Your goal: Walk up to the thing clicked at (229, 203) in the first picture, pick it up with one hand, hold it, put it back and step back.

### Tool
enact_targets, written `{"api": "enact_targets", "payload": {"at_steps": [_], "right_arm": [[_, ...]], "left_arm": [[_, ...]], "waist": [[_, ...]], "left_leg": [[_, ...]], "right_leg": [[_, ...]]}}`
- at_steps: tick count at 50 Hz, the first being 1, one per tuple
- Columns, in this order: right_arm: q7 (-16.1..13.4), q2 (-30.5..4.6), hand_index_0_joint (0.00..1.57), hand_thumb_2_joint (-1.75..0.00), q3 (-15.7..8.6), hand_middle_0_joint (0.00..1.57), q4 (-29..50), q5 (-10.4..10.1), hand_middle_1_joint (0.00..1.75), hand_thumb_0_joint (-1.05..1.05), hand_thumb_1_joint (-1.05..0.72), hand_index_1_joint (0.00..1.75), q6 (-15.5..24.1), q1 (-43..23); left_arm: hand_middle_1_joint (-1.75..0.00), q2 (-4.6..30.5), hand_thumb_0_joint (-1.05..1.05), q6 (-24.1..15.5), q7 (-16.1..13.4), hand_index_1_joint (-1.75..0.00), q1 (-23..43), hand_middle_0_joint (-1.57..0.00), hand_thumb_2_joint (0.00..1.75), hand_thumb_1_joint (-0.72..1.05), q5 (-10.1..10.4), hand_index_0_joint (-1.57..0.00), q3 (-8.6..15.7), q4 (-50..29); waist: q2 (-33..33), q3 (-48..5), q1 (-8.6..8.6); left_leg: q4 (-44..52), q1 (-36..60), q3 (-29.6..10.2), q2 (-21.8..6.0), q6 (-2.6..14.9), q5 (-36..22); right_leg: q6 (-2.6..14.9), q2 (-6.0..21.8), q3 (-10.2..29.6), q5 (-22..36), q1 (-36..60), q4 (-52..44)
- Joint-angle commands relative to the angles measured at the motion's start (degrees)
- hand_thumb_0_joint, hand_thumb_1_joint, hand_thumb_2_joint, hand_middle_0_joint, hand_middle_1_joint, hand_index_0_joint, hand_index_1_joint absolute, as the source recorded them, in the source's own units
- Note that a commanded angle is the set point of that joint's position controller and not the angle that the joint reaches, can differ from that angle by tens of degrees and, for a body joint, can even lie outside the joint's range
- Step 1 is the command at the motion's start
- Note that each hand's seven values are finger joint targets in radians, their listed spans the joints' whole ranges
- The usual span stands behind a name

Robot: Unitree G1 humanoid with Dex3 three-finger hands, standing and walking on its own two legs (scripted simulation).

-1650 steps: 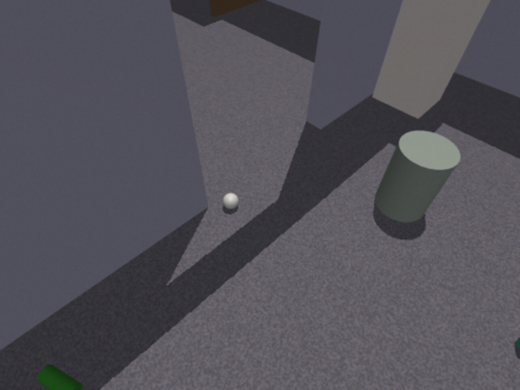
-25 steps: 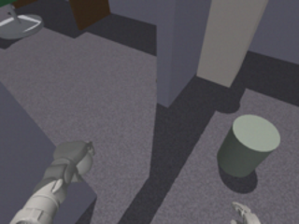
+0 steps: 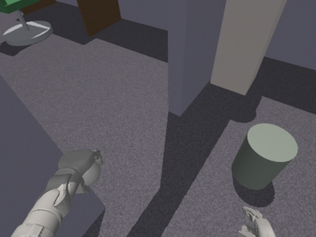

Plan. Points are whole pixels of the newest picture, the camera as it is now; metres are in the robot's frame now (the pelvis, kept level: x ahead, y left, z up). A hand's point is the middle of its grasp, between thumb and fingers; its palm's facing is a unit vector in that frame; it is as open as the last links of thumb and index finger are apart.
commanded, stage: hold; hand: left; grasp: from above
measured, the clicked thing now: (86, 172) +0.31 +0.22 -0.05
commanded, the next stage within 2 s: crouch in 0.82 s
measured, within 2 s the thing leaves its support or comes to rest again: neither
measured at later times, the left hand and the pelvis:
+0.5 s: hand (85, 176) +0.29 +0.21 -0.03, palm faces -0.44 -0.06 -0.89, open 9.8 cm; pelvis +0.00 +0.00 +0.00, yaw +0 degrees
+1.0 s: hand (82, 172) +0.30 +0.22 -0.02, palm faces -0.43 -0.06 -0.90, open 9.8 cm; pelvis +0.01 +0.00 +0.00, yaw +0 degrees
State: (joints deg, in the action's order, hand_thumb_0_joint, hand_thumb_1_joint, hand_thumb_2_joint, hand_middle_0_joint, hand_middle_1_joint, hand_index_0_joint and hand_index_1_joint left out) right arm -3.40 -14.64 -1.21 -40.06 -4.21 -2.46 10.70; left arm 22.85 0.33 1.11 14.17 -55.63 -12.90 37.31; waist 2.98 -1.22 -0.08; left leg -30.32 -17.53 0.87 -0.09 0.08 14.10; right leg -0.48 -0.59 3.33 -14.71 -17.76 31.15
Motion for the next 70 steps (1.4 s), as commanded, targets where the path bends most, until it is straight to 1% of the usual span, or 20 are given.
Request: {"api": "enact_targets", "payload": {"at_steps": [1, 9, 11, 15, 17, 20, 24, 28, 31, 33, 36, 40, 45, 46, 49, 52, 56, 61, 66, 70], "right_arm": [[-0.38, -7.26, 0.2, -0.9, -2.38, 0.2, 8.09, 0.27, 0.3, 0.0, -0.9, 0.3, 2.47, -5.59], [-0.51, -7.09, 0.2, -0.9, -2.28, 0.2, 8.19, 0.12, 0.3, 0.0, -0.9, 0.3, 2.48, -6.21], [-0.47, -7.12, 0.2, -0.9, -2.31, 0.2, 8.33, 0.06, 0.3, 0.0, -0.9, 0.3, 2.53, -6.0], [-0.56, -6.82, 0.2, -0.9, -2.01, 0.2, 8.66, -0.05, 0.3, 0.0, -0.9, 0.3, 2.36, -6.74], [-0.66, -6.74, 0.2, -0.9, -1.87, 0.2, 8.82, -0.05, 0.3, 0.0, -0.9, 0.3, 2.23, -6.98], [-0.68, -6.76, 0.2, -0.9, -1.87, 0.2, 8.68, 0.0, 0.3, 0.0, -0.9, 0.3, 2.15, -6.86], [-0.74, -6.78, 0.2, -0.9, -1.98, 0.2, 8.34, 0.04, 0.3, 0.0, -0.9, 0.3, 2.0, -6.78], [-0.78, -6.63, 0.2, -0.9, -2.03, 0.2, 8.05, 0.12, 0.3, 0.0, -0.91, 0.3, 1.93, -6.62], [-0.7, -6.65, 0.2, -0.9, -2.17, 0.2, 8.31, -0.02, 0.3, 0.0, -0.91, 0.3, 1.9, -6.83], [-0.72, -6.63, 0.2, -0.9, -2.19, 0.2, 8.66, -0.01, 0.3, 0.0, -0.91, 0.3, 1.77, -7.06], [-0.78, -6.66, 0.2, -0.9, -2.25, 0.2, 8.61, 0.0, 0.3, 0.0, -0.91, 0.3, 1.64, -6.78], [-0.84, -6.72, 0.2, -0.9, -2.21, 0.2, 8.89, -0.14, 0.3, 0.0, -0.91, 0.3, 1.58, -6.6], [-0.85, -6.78, 0.2, -0.9, -2.3, 0.2, 8.35, 0.04, 0.3, 0.0, -0.91, 0.3, 1.57, -6.4], [-0.79, -6.74, 0.2, -0.91, -2.37, 0.2, 8.37, 0.03, 0.3, 0.0, -0.93, 0.3, 1.64, -6.18], [-0.7, -6.88, 0.2, -0.9, -2.53, 0.2, 8.26, -0.11, 0.3, 0.0, -0.89, 0.3, 1.41, -5.94], [-0.55, -7.0, 0.2, -0.9, -2.66, 0.2, 8.37, 0.0, 0.3, 0.0, -0.89, 0.3, 1.19, -5.86], [-0.33, -6.82, 0.2, -0.9, -2.68, 0.2, 7.81, 0.28, 0.3, 0.0, -0.89, 0.3, 0.76, -4.84], [0.23, -6.98, 0.2, -0.9, -3.12, 0.2, 5.77, 1.31, 0.3, 0.0, -0.9, 0.3, 0.39, -2.8], [1.33, -7.89, 0.2, -0.9, -4.71, 0.2, 3.34, 2.63, 0.3, 0.0, -0.9, 0.3, 1.02, 1.69], [2.22, -8.54, 0.2, -0.9, -5.59, 0.2, 3.19, 3.64, 0.3, 0.0, -0.9, 0.3, 1.75, 4.43]], "left_arm": [[-0.92, 12.39, 0.0, 0.01, -2.0, -0.86, 19.37, -0.83, 0.78, 0.55, 0.09, -0.89, 5.91, -12.59], [-0.92, 12.77, 0.0, 0.43, -1.27, -0.86, 18.21, -0.82, 0.78, 0.54, 0.01, -0.88, 6.48, -13.19], [-0.94, 11.31, 0.0, 0.49, -0.65, -0.87, 18.22, -0.8, 0.77, 0.53, 0.35, -0.87, 5.12, -14.83], [-0.92, 10.93, 0.0, 0.72, 0.15, -0.86, 16.7, -0.83, 0.77, 0.56, 0.44, -0.9, 4.7, -14.17], [-0.92, 12.04, 0.0, 0.65, 0.05, -0.85, 16.12, -0.82, 0.75, 0.55, 0.63, -0.89, 5.98, -14.39], [-0.92, 12.15, 0.0, 0.3, -0.34, -0.85, 19.13, -0.79, 0.73, 0.53, -0.03, -0.86, 5.64, -15.61], [-0.92, 13.3, 0.0, 0.24, -1.2, -0.85, 19.15, -0.81, 0.74, 0.54, -0.26, -0.88, 7.0, -15.31], [-0.93, 12.86, 0.0, 0.43, -1.42, -0.86, 18.67, -0.81, 0.75, 0.54, -0.33, -0.88, 7.03, -13.76], [-0.93, 11.18, 0.0, 0.61, -0.79, -0.86, 16.47, -0.82, 0.76, 0.55, -0.37, -0.89, 5.42, -13.08], [-0.93, 11.89, 0.0, 0.42, -0.53, -0.86, 15.87, -0.84, 0.78, 0.56, 0.19, -0.9, 6.12, -14.82], [-0.9, 12.56, 0.0, 0.06, -0.35, -0.84, 18.11, -0.82, 0.76, 0.52, -0.51, -0.88, 6.05, -14.74], [-0.92, 12.68, 0.0, -0.38, -0.67, -0.86, 19.35, -0.82, 0.76, 0.54, 0.24, -0.89, 6.2, -15.63], [-0.92, 12.82, 0.0, -0.27, -1.38, -0.86, 19.04, -0.82, 0.78, 0.53, -0.4, -0.88, 6.45, -14.49], [-0.95, 12.32, 0.0, -0.4, -1.34, -0.87, 21.05, -0.85, 0.7, 0.59, -0.4, -0.94, 5.68, -16.2], [-0.94, 11.25, 0.0, 0.11, -1.46, -0.88, 16.08, -0.76, 0.8, 0.46, -0.28, -0.81, 5.87, -13.0], [-0.95, 10.77, 0.0, -0.03, -1.75, -0.89, 15.23, -0.77, 0.81, 0.48, -0.69, -0.83, 5.23, -11.94], [-0.92, 9.93, 0.0, -1.23, -4.06, -0.87, 15.95, -0.8, 0.82, 0.49, -1.85, -0.84, 5.23, -8.86], [-0.92, 10.07, 0.0, -2.49, -10.06, -0.87, 20.45, -0.77, 0.79, 0.45, -4.35, -0.82, 5.99, -0.35], [-0.95, 8.16, 0.0, -3.95, -15.9, -0.9, 28.1, -0.76, 0.81, 0.45, -7.43, -0.82, 5.02, 6.64], [-0.96, 7.39, 0.0, -4.18, -19.95, -0.9, 33.16, -0.79, 0.81, 0.48, -9.82, -0.84, 5.19, 15.95]], "waist": [[-1.38, -12.55, -0.24], [-1.3, -13.06, -0.94], [-2.7, -13.96, -0.52], [-3.48, -11.47, -0.49], [-3.08, -11.41, -1.0], [-2.15, -12.88, -0.38], [-1.76, -13.67, -0.93], [-2.07, -13.6, -0.96], [-2.63, -12.83, -0.69], [-2.79, -13.1, -1.33], [-1.32, -12.64, -0.63], [-1.05, -13.38, -0.6], [-2.03, -13.17, -0.71], [-1.47, -13.96, -0.35], [-2.68, -13.07, -0.79], [-3.34, -11.52, -0.51], [-4.34, -10.48, 0.33], [-4.4, -10.96, 1.78], [-2.26, -18.49, 3.81], [-1.16, -22.14, 5.27]], "left_leg": [[4.85, 7.49, 0.06, 0.65, 0.58, -6.84], [5.09, 8.57, 0.2, 0.66, 0.44, -10.17], [4.81, 9.14, 0.31, 0.76, 0.7, -10.72], [5.24, 8.55, 0.66, 0.91, 0.89, -9.62], [5.32, 8.36, 0.75, 1.06, 0.95, -8.4], [5.15, 9.41, 0.82, 1.02, 0.94, -9.72], [5.35, 9.89, 0.67, 0.92, 0.82, -10.66], [5.15, 9.37, 0.88, 1.24, 0.9, -10.93], [5.4, 9.66, 1.04, 1.18, 0.95, -10.74], [5.56, 9.4, 0.73, 1.13, 0.92, -11.03], [5.94, 9.54, 0.64, 0.85, 0.82, -10.95], [5.93, 10.27, 0.77, 1.03, 0.88, -10.92], [5.69, 10.1, 0.41, 0.87, 0.71, -12.21], [5.69, 10.66, 0.62, 0.95, 0.81, -11.81], [5.82, 10.45, 0.46, 0.74, 0.69, -13.54], [5.58, 9.12, 0.39, 0.76, 0.7, -13.2], [4.48, 7.43, 0.35, 1.02, 0.78, -10.97], [-1.43, 1.63, 0.59, 1.53, 0.57, -8.48], [-13.97, -7.31, 0.21, 1.09, 0.0, -8.88], [-24.53, -19.58, -0.01, 0.77, 0.09, -4.87]], "right_leg": [[1.08, -1.64, -1.69, 5.18, 2.27, -6.16], [1.11, -1.78, -1.84, 7.98, 3.66, -6.21], [0.85, -1.69, -1.6, 8.8, 4.24, -6.49], [0.75, -1.5, -1.73, 7.8, 3.32, -7.34], [0.7, -1.38, -1.69, 6.5, 3.34, -7.67], [0.73, -1.38, -1.5, 8.02, 3.29, -7.11], [0.9, -1.52, -1.8, 8.65, 4.17, -6.9], [0.73, -1.35, -1.6, 9.12, 4.51, -7.28], [0.74, -1.26, -1.52, 9.01, 4.53, -7.61], [0.83, -1.35, -1.87, 9.09, 5.25, -7.67], [1.06, -1.51, -1.98, 9.12, 4.49, -7.38], [1.0, -1.38, -1.74, 9.15, 4.82, -7.7], [1.07, -1.55, -2.19, 10.12, 5.06, -7.39], [1.01, -1.44, -1.9, 10.18, 4.98, -7.58], [1.11, -1.63, -2.28, 11.35, 5.21, -7.23], [1.14, -1.55, -2.49, 11.2, 4.55, -7.01], [1.05, -1.31, -2.3, 9.43, 2.49, -6.36], [0.9, -0.96, -2.17, 7.76, -3.43, -1.89], [1.46, -1.28, -2.47, 8.13, -15.18, 10.17], [1.96, -1.56, -3.07, 4.3, -26.64, 20.24]]}}
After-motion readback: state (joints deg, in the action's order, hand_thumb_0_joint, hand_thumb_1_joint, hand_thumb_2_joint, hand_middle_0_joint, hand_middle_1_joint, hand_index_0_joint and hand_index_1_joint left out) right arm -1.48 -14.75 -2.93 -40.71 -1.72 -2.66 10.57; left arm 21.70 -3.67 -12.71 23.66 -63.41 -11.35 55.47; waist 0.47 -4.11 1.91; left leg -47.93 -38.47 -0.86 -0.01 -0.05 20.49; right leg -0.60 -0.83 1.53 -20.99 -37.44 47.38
